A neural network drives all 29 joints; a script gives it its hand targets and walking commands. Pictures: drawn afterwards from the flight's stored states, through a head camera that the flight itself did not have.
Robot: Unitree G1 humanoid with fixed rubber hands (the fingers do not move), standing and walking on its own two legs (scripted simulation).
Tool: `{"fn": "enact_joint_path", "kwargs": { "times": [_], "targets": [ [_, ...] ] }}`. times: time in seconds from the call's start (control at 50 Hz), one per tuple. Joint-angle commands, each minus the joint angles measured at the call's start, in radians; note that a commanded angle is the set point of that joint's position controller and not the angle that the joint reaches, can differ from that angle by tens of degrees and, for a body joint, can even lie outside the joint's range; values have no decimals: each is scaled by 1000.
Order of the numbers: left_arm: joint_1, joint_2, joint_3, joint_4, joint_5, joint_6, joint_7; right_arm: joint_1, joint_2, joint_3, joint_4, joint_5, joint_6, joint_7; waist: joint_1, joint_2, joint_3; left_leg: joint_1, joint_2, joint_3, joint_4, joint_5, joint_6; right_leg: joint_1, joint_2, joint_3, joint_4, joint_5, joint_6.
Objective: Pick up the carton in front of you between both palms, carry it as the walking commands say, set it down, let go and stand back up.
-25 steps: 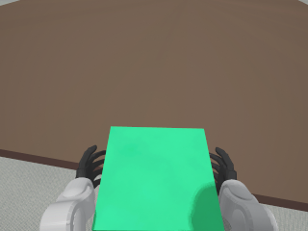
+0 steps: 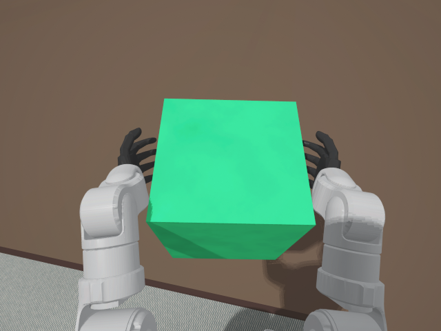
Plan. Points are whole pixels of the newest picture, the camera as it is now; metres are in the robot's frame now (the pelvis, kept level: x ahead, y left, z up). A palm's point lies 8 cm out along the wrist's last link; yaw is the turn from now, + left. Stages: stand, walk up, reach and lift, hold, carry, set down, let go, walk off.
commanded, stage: carry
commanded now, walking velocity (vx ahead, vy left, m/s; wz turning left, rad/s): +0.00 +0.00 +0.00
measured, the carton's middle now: (226, 189) +0.36 +0.01 +0.07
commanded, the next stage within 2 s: none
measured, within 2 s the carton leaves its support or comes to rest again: neither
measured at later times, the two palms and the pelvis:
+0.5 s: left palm (153, 93) +0.53 +0.16 +0.16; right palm (306, 97) +0.53 -0.15 +0.16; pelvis +0.18 +0.01 +0.03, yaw -1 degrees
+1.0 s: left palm (169, 72) +0.62 +0.14 +0.15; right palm (308, 80) +0.59 -0.16 +0.15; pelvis +0.27 +0.01 +0.02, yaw -1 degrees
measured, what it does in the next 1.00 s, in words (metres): walks ahead: left foot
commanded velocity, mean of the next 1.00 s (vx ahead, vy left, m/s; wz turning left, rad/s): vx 0.23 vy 0.00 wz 0.00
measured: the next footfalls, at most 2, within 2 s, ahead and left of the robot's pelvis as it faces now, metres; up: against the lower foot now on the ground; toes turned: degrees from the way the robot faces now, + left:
left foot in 0.30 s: +0.22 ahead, +0.10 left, +0.00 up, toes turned +4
right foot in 1.20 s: +0.58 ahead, -0.14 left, +0.10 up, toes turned -7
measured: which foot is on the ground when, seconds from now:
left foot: up 0.00-0.28, down 0.30-1.00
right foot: down 0.00-0.88, up 0.90-1.00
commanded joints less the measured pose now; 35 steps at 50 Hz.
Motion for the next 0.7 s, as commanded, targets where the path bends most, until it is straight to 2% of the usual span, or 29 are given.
{"fn": "enact_joint_path", "kwargs": {
  "times": [0.0,0.02,0.06,0.08,0.12,0.18,0.22,0.24,0.26,0.28,0.3,0.32,0.34,0.36,0.4,0.44,0.46,0.48,0.5,0.54,0.62,0.64,0.66,0.68],
  "targets": [
    [-514,-617,-517,-71,-191,-27,-13,-559,677,518,-68,138,-32,-1,27,-286,-550,-432,-65,-109,429,-27,36,801,-329,515,-187,601,-173],
    [-568,-666,-536,-97,-206,-40,-24,-603,720,519,-68,145,-42,2,22,-186,-518,-453,-39,-115,395,0,43,748,-310,452,-171,630,-151],
    [-619,-727,-564,-140,-217,-70,-39,-622,754,526,-81,143,-69,14,11,-129,-524,-419,-3,-127,260,77,39,691,-285,354,-173,656,-114],
    [-615,-733,-575,-159,-213,-85,-42,-606,755,535,-89,135,-84,17,10,-126,-540,-402,-5,-115,169,87,33,696,-270,307,-162,699,-102],
    [-584,-721,-596,-187,-203,-109,-44,-566,747,552,-108,128,-109,19,13,-142,-564,-378,-27,-91,10,71,22,716,-257,256,-135,833,-114],
    [-522,-691,-620,-227,-199,-125,-47,-502,718,566,-147,120,-126,21,3,-181,-594,-312,-83,-16,-176,183,21,731,-228,170,-66,994,-110],
    [-490,-668,-630,-256,-200,-124,-49,-485,702,585,-182,130,-126,26,-5,-190,-593,-232,-95,7,-320,312,29,705,-202,126,-25,961,-91],
    [-485,-657,-633,-270,-199,-120,-48,-483,694,594,-200,138,-124,30,-18,-185,-594,-135,-93,23,-435,459,37,658,-178,95,5,887,-69],
    [-482,-646,-633,-282,-198,-114,-46,-485,680,601,-220,149,-121,35,-35,-165,-574,-36,-74,21,-537,608,50,588,-153,85,32,758,-39],
    [-471,-628,-630,-277,-190,-105,-42,-476,663,605,-226,158,-114,40,-47,-106,-576,121,26,-65,-535,901,88,460,-126,98,53,448,5],
    [-455,-620,-631,-281,-185,-88,-39,-478,636,600,-224,159,-107,37,-31,47,-630,312,178,-200,-373,1473,162,313,-64,96,68,74,58],
    [-452,-605,-630,-284,-183,-75,-37,-459,633,598,-218,162,-99,33,-45,148,-643,382,229,-242,-347,1603,206,248,-35,123,21,-125,80],
    [-473,-600,-631,-293,-190,-66,-34,-455,632,596,-226,169,-92,35,-52,177,-622,367,211,-217,-352,1574,196,264,-32,121,-46,-170,90],
    [-486,-600,-631,-295,-195,-57,-32,-453,630,595,-229,175,-82,36,-53,152,-597,336,183,-190,-348,1529,178,305,-29,111,-103,-112,92],
    [-473,-592,-613,-258,-187,-40,-27,-447,619,593,-222,167,-62,36,-51,85,-576,254,138,-162,-342,1397,148,406,-31,97,-124,59,84],
    [-435,-582,-588,-206,-166,-24,-26,-444,616,588,-197,155,-44,34,-48,-20,-558,148,95,-126,-339,1159,127,505,-61,116,-106,332,75],
    [-419,-580,-576,-179,-153,-15,-25,-442,619,584,-179,146,-37,32,-45,-54,-547,97,76,-108,-336,1054,116,547,-83,127,-82,477,69],
    [-408,-579,-564,-155,-139,-8,-25,-441,624,577,-158,135,-30,31,-41,-78,-535,56,58,-93,-338,975,107,568,-102,137,-60,589,64],
    [-407,-584,-553,-131,-126,-2,-26,-447,633,569,-135,124,-25,32,-39,-86,-517,36,47,-85,-346,932,100,566,-113,140,-51,640,61],
    [-418,-606,-536,-86,-100,4,-29,-462,661,558,-84,105,-17,37,-38,-69,-477,50,45,-82,-370,947,95,523,-106,133,-59,599,63],
    [-497,-661,-535,-43,-91,-6,-36,-533,721,555,-27,106,-25,47,-36,2,-410,168,80,-104,-416,1046,117,415,-49,87,-168,165,78],
    [-512,-664,-534,-34,-95,-10,-34,-543,724,551,-15,107,-28,45,-33,10,-402,179,76,-99,-407,1014,124,418,-41,79,-184,117,70],
    [-522,-661,-532,-28,-102,-14,-30,-544,720,545,-7,108,-32,40,-30,-1,-404,166,69,-88,-387,929,128,446,-42,80,-179,120,57],
    [-528,-653,-530,-26,-110,-17,-26,-544,711,538,-2,110,-36,33,-24,-28,-412,125,55,-71,-349,801,129,489,-54,91,-146,175,39]
  ]
}}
